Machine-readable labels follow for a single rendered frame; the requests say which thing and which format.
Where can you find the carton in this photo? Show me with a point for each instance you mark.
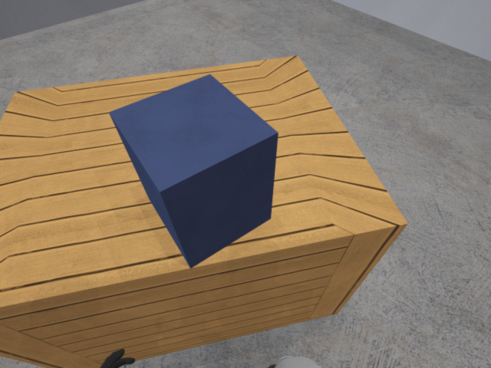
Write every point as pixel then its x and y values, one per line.
pixel 206 162

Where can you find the pedestal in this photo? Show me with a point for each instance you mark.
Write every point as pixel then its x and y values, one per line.
pixel 87 266

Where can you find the left robot hand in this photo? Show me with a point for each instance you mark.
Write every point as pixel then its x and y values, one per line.
pixel 115 361

